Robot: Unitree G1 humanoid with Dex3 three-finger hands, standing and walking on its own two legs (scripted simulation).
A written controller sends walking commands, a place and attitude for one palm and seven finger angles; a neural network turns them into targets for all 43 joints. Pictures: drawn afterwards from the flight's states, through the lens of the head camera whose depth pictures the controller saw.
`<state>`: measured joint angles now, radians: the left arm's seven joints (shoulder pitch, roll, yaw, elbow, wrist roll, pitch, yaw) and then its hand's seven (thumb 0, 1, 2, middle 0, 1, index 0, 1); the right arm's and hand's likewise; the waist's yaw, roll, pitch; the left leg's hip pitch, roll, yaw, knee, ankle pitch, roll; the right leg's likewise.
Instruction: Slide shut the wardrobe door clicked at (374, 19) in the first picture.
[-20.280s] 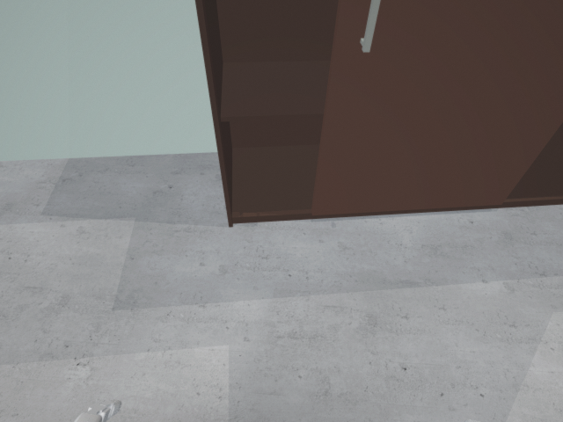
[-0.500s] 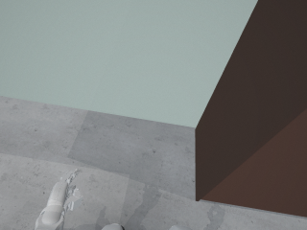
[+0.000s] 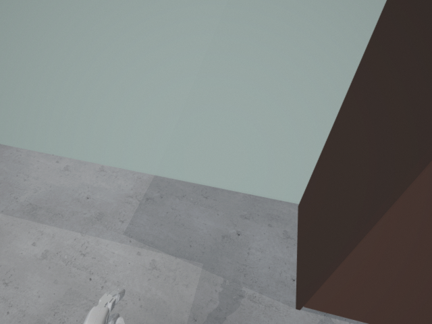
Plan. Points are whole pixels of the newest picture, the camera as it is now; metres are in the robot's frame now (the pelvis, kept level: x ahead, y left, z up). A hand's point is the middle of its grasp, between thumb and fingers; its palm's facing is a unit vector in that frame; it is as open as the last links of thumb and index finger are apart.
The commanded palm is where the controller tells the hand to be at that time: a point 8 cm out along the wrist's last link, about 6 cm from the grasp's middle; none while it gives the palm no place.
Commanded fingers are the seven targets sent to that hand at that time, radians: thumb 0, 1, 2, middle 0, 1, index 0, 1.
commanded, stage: stop walking and hold the door there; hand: right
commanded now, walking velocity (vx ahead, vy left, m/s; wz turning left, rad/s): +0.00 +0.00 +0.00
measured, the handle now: out of the picture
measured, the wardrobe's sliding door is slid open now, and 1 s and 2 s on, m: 0.00 0.00 0.00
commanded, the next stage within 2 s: loosen the grip on the handle in 1.48 s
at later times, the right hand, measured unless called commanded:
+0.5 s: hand out of the picture +0.30 -0.39 +0.15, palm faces +0.64 +0.70 -0.31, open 6.5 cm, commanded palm +0.25 -0.41 +0.14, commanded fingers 0.00 -0.90 -0.90 0.45 1.40 0.45 1.40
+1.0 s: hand out of the picture +0.29 -0.39 +0.15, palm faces +0.43 +0.88 -0.20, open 6.2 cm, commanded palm +0.25 -0.41 +0.14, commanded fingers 0.00 -0.90 -0.90 0.45 1.40 0.45 1.40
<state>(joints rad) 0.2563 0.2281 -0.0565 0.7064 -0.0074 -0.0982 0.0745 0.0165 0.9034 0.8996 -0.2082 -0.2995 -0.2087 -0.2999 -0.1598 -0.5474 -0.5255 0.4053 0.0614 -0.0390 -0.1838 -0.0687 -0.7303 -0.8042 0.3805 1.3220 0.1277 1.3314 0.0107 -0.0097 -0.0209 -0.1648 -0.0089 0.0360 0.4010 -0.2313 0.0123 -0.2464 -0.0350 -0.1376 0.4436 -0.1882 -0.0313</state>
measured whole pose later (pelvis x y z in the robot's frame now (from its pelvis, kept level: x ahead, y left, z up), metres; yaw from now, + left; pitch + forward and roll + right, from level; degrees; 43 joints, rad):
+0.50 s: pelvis -0.02 -0.02 +0.00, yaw -1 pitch +0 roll +2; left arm 0.27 0.32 0.01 0.71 -0.04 -0.06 0.11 0.01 0.91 0.90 -0.20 -0.30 -0.20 -0.30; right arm -0.27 -0.55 -0.47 0.61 0.04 -0.14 -0.15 -0.09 -0.67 -0.85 0.42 1.33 0.20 1.36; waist 0.01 -0.08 -0.04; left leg -0.21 0.00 0.05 0.41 -0.20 -0.01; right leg -0.32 -0.03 -0.12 0.49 -0.18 -0.04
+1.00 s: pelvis -0.09 -0.12 +0.00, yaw -3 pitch +1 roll +1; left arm 0.20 0.15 -0.09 0.69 -0.02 -0.07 0.06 0.01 0.90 0.90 -0.21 -0.30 -0.21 -0.30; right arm -0.46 -0.40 -0.24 0.40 0.07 -0.07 -0.13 -0.07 -0.74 -0.81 0.44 1.40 0.19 1.36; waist -0.02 -0.01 0.07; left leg -0.26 -0.04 0.06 0.61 -0.38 -0.02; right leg -0.30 -0.01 -0.06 0.45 -0.17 -0.03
